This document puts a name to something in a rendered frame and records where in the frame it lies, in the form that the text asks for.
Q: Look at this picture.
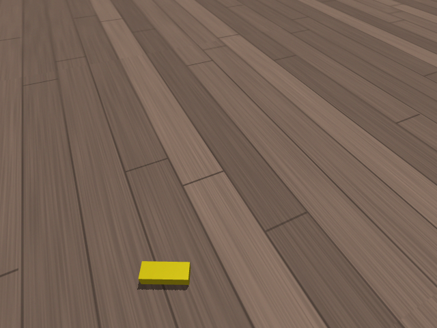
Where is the carton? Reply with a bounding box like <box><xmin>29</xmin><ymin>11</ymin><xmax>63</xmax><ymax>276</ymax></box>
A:
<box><xmin>139</xmin><ymin>261</ymin><xmax>191</xmax><ymax>285</ymax></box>

